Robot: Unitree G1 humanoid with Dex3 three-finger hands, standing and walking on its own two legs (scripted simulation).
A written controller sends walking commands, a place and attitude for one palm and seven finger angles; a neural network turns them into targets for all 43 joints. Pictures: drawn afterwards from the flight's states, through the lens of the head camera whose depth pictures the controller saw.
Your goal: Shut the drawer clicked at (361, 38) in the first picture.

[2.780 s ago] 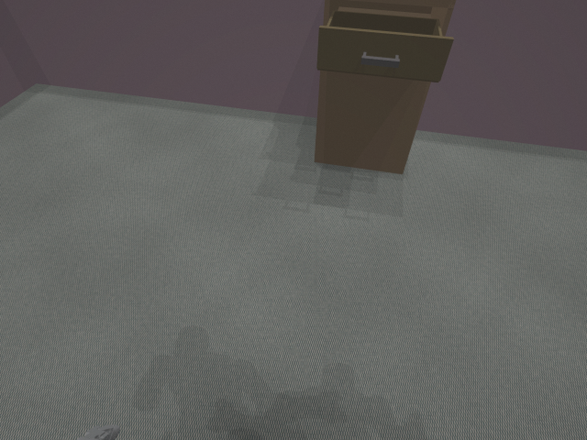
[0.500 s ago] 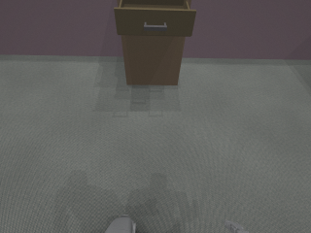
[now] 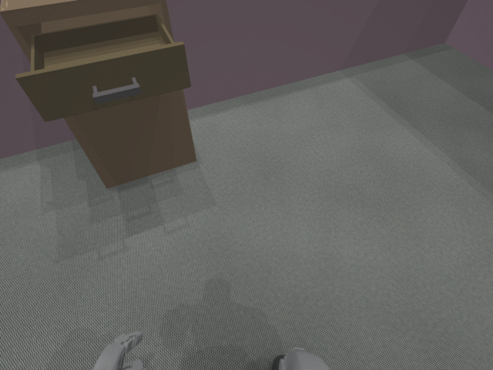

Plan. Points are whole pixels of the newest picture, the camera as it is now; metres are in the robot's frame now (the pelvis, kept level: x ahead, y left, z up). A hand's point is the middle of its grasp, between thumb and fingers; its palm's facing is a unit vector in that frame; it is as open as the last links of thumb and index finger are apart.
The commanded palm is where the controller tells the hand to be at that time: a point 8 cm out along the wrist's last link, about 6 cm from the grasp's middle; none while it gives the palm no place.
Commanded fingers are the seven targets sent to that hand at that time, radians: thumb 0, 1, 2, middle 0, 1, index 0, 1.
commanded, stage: walk to a spot facing it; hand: left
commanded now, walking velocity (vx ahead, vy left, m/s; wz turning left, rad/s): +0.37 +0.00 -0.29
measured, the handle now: (116, 89) +0.82 +0.36 -0.03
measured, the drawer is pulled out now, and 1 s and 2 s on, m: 0.30 0.30 0.30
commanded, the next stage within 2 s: turn to face it in 0.56 s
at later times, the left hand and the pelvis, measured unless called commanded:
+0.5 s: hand (143, 346) +0.20 +0.21 -0.19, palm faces -0.01 -0.99 -0.16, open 7.4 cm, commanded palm none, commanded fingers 0.00 0.90 0.90 -0.20 -0.30 -0.20 -0.30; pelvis +0.22 +0.02 -0.01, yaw -6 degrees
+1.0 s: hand (189, 211) +0.49 +0.14 -0.16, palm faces -0.11 -0.98 -0.19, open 7.4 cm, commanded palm none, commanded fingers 0.00 0.90 0.90 -0.20 -0.30 -0.20 -0.30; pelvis +0.36 -0.01 +0.00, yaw -5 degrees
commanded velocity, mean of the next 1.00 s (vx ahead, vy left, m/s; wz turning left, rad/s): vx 0.18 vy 0.00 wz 0.03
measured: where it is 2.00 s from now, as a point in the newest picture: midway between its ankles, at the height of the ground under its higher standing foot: (249, 326)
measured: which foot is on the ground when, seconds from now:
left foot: down 0.00-0.02, up 0.04-0.44, down 0.46-0.90, up 0.92-1.00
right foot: up 0.00-0.00, down 0.02-0.46, up 0.48-0.88, down 0.90-1.00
